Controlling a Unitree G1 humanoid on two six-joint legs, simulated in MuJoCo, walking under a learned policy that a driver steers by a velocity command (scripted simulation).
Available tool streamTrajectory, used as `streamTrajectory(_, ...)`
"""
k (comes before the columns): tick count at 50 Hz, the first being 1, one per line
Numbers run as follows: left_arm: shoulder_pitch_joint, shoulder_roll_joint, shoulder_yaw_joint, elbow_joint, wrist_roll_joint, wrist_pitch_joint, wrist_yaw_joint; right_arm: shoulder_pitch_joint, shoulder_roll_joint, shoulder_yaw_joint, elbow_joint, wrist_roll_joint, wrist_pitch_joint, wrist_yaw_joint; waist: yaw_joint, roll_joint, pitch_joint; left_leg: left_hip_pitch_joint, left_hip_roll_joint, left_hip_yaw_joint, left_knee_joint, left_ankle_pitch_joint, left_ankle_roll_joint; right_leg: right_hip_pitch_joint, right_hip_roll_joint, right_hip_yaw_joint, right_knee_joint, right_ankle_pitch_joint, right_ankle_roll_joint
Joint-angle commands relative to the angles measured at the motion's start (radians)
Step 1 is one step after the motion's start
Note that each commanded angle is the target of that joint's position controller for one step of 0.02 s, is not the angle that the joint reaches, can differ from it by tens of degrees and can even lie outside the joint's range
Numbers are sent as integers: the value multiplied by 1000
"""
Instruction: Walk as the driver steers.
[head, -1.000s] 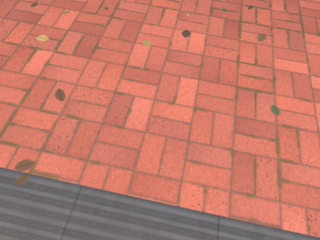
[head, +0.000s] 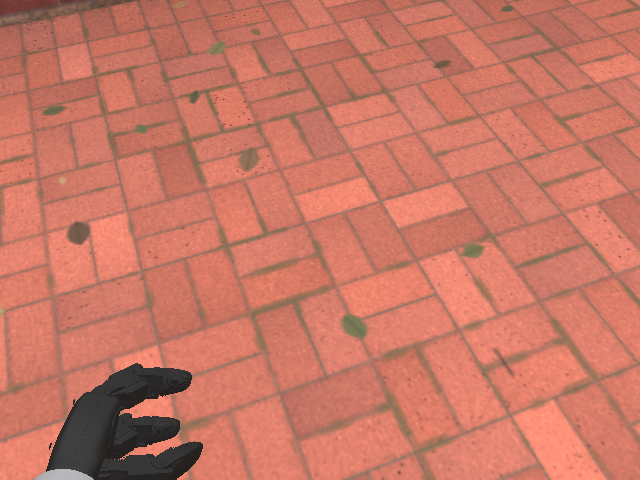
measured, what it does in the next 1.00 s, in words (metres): walks ahead, turning left: right foot, then left foot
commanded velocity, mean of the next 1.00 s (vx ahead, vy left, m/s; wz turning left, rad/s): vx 0.25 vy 0.00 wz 0.82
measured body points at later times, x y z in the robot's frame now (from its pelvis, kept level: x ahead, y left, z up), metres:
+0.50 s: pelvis +0.34 +0.00 -0.01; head +0.37 +0.02 +0.43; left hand +0.38 +0.31 -0.13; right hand +0.60 -0.21 -0.09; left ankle +0.44 +0.08 -0.73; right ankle +0.23 -0.13 -0.69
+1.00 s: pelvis +0.48 -0.03 +0.01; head +0.50 +0.00 +0.46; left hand +0.37 +0.29 -0.08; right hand +0.83 -0.06 -0.05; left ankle +0.42 +0.06 -0.68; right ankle +0.62 -0.07 -0.72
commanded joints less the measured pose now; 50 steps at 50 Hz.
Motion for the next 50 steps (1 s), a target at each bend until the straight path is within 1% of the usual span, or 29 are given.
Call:
streamTrajectory(1, 177, 127, 48, 3, 7, -10, 37, -91, -257, -49, -61, -8, -5, -15, 209, 92, -42, -240, 217, -66, 284, 1106, 145, 493, 110, -51, -43, -159, -19)
streamTrajectory(2, 375, 159, 66, 62, 20, -17, 55, -99, -256, -48, -55, -9, 5, -21, 302, 85, -134, -344, 168, -50, 565, 1022, 120, 737, 95, -36, -81, -142, -22)
streamTrajectory(3, 518, 245, 89, 83, 52, -24, 79, -64, -154, -24, -78, -12, 6, -19, 321, -13, -275, -548, 96, -40, 928, 614, 107, 977, -147, 206, -78, -358, -28)
streamTrajectory(4, 509, 311, 99, 69, 70, -31, 84, 62, 14, 10, -114, 37, 8, -20, 213, -281, -451, -830, -31, -82, 1286, -180, 81, 1173, -469, 688, -207, -295, -104)
streamTrajectory(5, 472, 259, 95, 58, 34, -24, 82, -64, -118, -22, -124, 24, 18, -32, 239, -141, -411, -867, -9, -123, 1344, -81, 90, 1043, -429, 717, -282, -89, -96)
streamTrajectory(6, 391, 180, 72, 75, 20, -31, 80, -161, -130, -31, -142, 20, 24, -32, 197, -86, -235, -887, 36, -116, 1291, 4, 89, 892, -373, 476, -241, 158, -82)
streamTrajectory(7, 360, 126, 60, 92, 12, -36, 76, -174, -99, -24, -132, 13, 32, -28, 167, -69, -141, -876, 62, -95, 1244, 17, 79, 781, -327, 327, -235, 365, -67)
streamTrajectory(8, 298, 93, 61, 74, -46, -46, 73, -210, -98, -38, -146, 58, 32, -39, 171, -163, -116, -898, 102, -129, 1257, 1, 37, 743, -269, 198, -258, 415, -74)
streamTrajectory(10, 236, 52, 56, 87, -32, -62, 79, -193, -83, -48, -161, 65, 66, -38, 100, -147, -91, -827, 134, -122, 1210, 45, 19, 626, -245, 90, -313, 429, -62)
streamTrajectory(14, 90, 87, 70, 88, -30, -57, 113, -297, -21, -34, -234, 33, 102, -25, 45, -93, 50, -808, 127, -47, 927, 193, -9, 433, -199, -115, -419, 405, -52)
streamTrajectory(17, 108, 138, 85, 101, -47, -37, 136, -336, -36, -34, -235, 16, 95, 12, 75, -44, -4, -678, 63, 38, 662, 457, 11, 496, -149, -220, -355, 416, -30)
streamTrajectory(21, 98, 204, 107, 91, -89, 0, 133, -291, -137, -73, -256, 23, 114, 42, 28, -64, -62, -588, -4, 100, 599, 327, 89, 650, -201, -223, -148, 700, -5)
streamTrajectory(23, 71, 190, 109, 77, -94, 17, 121, -118, -223, -118, -232, 31, 116, 25, -71, -21, -130, -352, -55, 95, 486, 330, 161, 582, -175, -222, 187, 622, 38)
streamTrajectory(24, 112, 110, 88, 75, -72, 17, 106, -130, -260, -129, -228, 41, 110, -1, -40, 178, -62, -255, -20, -32, 389, 657, 202, 409, -47, -204, 460, -81, 94)
streamTrajectory(25, 237, 36, 71, 52, -17, 8, 91, -268, -328, -124, -297, 11, 103, -9, 125, 382, -90, -96, 166, -471, 454, 1105, 397, 72, 160, -114, 837, -701, 169)
streamTrajectory(26, 289, 134, 75, 30, -33, -10, 80, -292, -334, -119, -365, -29, 81, 11, 98, 268, -378, 3, 329, -836, 262, 721, 533, 3, 175, 158, 931, -653, 164)
streamTrajectory(27, 184, 187, 85, 12, -56, -19, 78, -347, -299, -115, -389, -9, 71, 19, 83, 119, -310, -54, 316, -817, 191, 440, 479, -29, 137, 193, 879, -570, 138)
streamTrajectory(28, 119, 179, 87, -3, -46, -16, 88, -390, -247, -102, -389, 23, 70, 13, 109, -9, -181, -176, 264, -734, 183, 311, 404, -50, 103, 189, 784, -495, 132)
streamTrajectory(29, 103, 166, 86, 3, -30, -6, 101, -418, -210, -90, -395, 39, 71, 2, 130, -60, -149, -274, 229, -667, 195, 319, 362, -11, 71, 195, 706, -453, 132)
streamTrajectory(32, 87, 123, 84, 7, -24, 20, 101, -446, -205, -94, -409, 25, 95, -33, 154, -20, -120, -434, 104, -491, 233, 512, 286, 131, 75, 170, 459, -409, 149)
streamTrajectory(34, 75, 81, 73, 14, -27, 20, 102, -413, -227, -106, -406, 23, 112, -53, 137, -7, -152, -427, 80, -475, 268, 624, 275, 148, 104, 156, 340, -373, 173)
streamTrajectory(37, 68, 77, 73, 25, -40, 30, 105, -420, -227, -110, -416, 28, 140, -70, 122, 50, -179, -446, 55, -498, 284, 462, 233, 183, 124, 170, 226, -268, 187)
streamTrajectory(43, 37, 103, 89, 23, -44, 14, 97, -440, -197, -101, -433, 24, 158, -55, 85, 181, -132, -458, 26, -606, 328, 267, 184, 288, 141, 187, -20, -251, 157)
streamTrajectory(45, 103, 123, 104, 45, -45, 4, 89, -473, -189, -97, -446, 34, 160, -50, 120, 194, -130, -483, -3, -627, 387, 242, 153, 411, 123, 172, -217, -157, 130)
streamTrajectory(46, 131, 151, 115, 55, -39, 5, 90, -450, -158, -86, -447, 36, 162, -47, 116, 120, -150, -552, -57, -577, 490, 32, 115, 534, 23, 221, -302, -80, 90)
streamTrajectory(47, 101, 225, 126, 30, -19, 18, 97, -379, -105, -69, -448, 31, 161, -44, 58, -121, -163, -717, -180, -394, 712, -252, 62, 649, -206, 436, -320, 18, -24)
streamTrajectory(48, 111, 216, 126, 28, 19, 22, 97, -381, -183, -89, -470, 27, 145, -35, 51, -280, -127, -846, -179, -283, 949, -281, 11, 574, -333, 626, -376, 46, -155)
streamTrajectory(49, 76, 165, 116, 4, 9, 20, 105, -376, -259, -108, -448, 26, 139, -29, 54, -230, -99, -874, -91, -245, 1074, -201, -28, 548, -335, 581, -368, -5, -177)
streamTrajectory(50, 44, 117, 104, -8, -7, 27, 116, -372, -272, -113, -419, 31, 145, -29, 61, -157, -71, -873, -58, -224, 1119, -118, -46, 526, -253, 444, -349, -87, -132)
